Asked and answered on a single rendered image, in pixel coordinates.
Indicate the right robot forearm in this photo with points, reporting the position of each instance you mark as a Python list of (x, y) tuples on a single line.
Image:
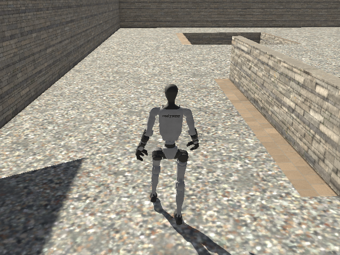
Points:
[(195, 137)]

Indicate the robot left upper arm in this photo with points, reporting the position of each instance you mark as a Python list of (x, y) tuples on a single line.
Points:
[(151, 120)]

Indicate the left robot hand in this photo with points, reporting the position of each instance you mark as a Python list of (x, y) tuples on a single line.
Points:
[(138, 153)]

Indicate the right robot hand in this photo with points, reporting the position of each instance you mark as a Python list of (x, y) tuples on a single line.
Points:
[(191, 143)]

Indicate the humanoid robot head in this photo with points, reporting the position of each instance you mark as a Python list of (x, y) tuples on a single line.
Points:
[(171, 91)]

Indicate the left robot forearm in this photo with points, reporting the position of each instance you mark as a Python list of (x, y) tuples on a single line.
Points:
[(143, 141)]

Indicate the robot right upper arm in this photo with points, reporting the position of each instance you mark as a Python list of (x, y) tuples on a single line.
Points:
[(189, 119)]

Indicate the robot left shin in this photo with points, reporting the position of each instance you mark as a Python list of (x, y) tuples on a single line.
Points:
[(154, 181)]

